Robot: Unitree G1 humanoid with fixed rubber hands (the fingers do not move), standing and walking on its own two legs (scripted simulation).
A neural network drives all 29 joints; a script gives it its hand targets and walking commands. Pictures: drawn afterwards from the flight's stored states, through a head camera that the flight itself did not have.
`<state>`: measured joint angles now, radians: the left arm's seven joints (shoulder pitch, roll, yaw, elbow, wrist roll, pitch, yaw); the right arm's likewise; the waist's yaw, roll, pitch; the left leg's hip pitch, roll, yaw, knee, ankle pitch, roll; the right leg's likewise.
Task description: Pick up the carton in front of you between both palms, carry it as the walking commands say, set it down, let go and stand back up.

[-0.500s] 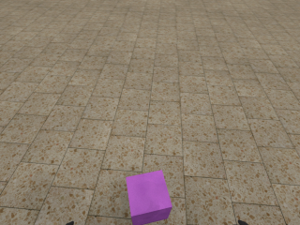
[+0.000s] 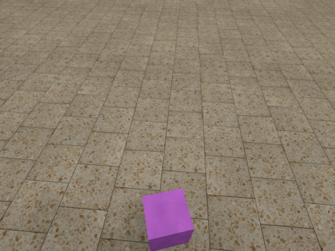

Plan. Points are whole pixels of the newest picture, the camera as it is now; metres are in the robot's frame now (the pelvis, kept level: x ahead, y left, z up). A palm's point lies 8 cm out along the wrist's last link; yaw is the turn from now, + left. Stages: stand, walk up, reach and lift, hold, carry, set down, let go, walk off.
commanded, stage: stand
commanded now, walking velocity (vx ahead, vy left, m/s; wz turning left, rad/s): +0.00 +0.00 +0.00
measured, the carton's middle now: (166, 220) +0.38 +0.01 -0.64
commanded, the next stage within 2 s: none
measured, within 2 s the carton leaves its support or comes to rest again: neither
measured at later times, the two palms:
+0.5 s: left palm out of the picture -0.07 +0.22 -0.14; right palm out of the picture -0.06 -0.23 -0.13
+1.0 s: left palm out of the picture -0.10 +0.20 -0.14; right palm out of the picture -0.09 -0.22 -0.14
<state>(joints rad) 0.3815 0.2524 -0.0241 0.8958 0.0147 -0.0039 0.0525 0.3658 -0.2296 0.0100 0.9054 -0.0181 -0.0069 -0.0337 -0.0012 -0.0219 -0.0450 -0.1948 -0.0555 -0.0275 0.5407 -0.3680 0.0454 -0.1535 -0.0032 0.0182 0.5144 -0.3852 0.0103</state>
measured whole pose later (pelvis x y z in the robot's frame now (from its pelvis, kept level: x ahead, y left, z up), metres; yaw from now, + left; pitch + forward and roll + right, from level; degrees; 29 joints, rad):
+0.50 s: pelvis -0.02 +0.00 +0.01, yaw +0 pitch -1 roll +0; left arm 0.39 0.18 -0.05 1.09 0.02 0.00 0.05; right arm 0.38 -0.16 0.04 1.09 -0.01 0.00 -0.04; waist 0.00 -0.02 0.00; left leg -0.16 -0.05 -0.03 0.49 -0.31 0.04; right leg -0.12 0.00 0.01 0.47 -0.33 0.01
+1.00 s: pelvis -0.04 +0.00 +0.01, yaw +0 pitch -2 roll +0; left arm 0.39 0.14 -0.04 1.16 0.01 0.00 0.05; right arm 0.38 -0.13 0.03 1.13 -0.01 -0.01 -0.04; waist 0.00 -0.01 0.01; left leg -0.18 -0.05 -0.03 0.48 -0.28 0.03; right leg -0.14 0.00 0.01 0.47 -0.30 0.01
